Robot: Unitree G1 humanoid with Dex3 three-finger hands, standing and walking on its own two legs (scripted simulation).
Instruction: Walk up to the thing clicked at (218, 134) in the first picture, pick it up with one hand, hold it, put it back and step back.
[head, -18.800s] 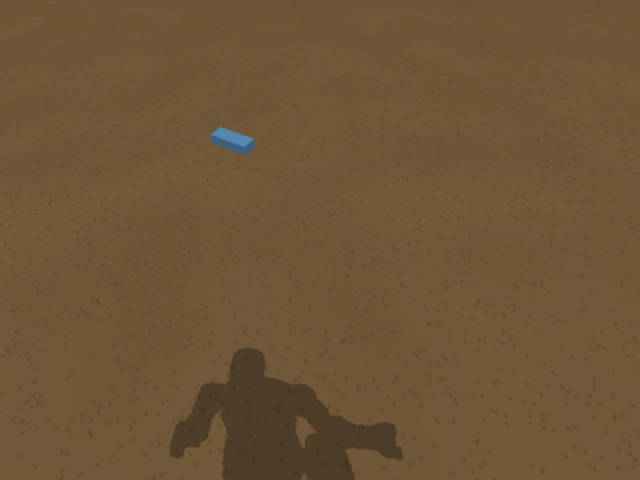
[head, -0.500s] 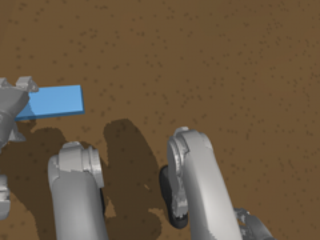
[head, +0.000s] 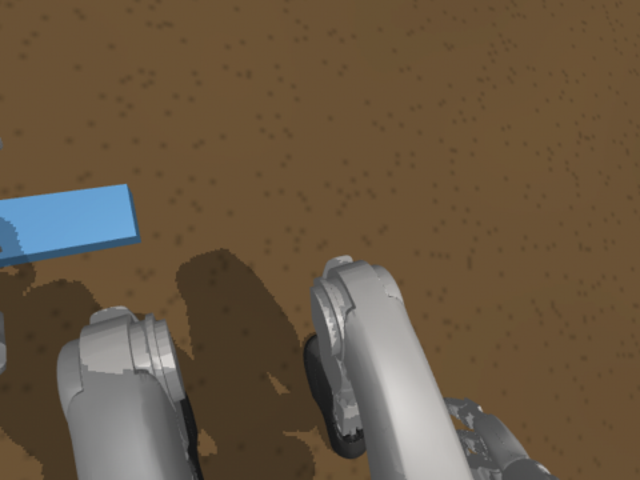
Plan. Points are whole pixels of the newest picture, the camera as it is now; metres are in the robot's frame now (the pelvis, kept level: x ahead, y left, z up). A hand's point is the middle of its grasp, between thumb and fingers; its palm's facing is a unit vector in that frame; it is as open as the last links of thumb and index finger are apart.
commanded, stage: rest palm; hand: left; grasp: from above
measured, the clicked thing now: (50, 226) +0.46 +0.28 -0.29
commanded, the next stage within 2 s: close in 0.94 s
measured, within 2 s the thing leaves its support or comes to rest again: neither
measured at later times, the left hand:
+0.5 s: hand (32, 237) +0.43 +0.28 -0.23, palm faces -0.41 -0.04 -0.91, open 14.1 cm
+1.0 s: hand (34, 238) +0.44 +0.29 -0.26, palm faces -0.50 -0.13 -0.86, open 14.2 cm
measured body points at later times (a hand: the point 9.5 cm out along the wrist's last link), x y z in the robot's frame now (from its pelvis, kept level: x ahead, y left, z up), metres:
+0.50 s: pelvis +0.00 +0.00 -0.01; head +0.25 +0.10 +0.35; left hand +0.45 +0.28 -0.18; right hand +0.08 -0.28 -0.09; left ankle +0.08 +0.13 -0.28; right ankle +0.10 -0.13 -0.28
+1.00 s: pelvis +0.01 +0.00 -0.01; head +0.28 +0.11 +0.33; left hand +0.46 +0.30 -0.21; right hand +0.04 -0.25 -0.09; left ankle +0.08 +0.13 -0.28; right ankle +0.10 -0.13 -0.28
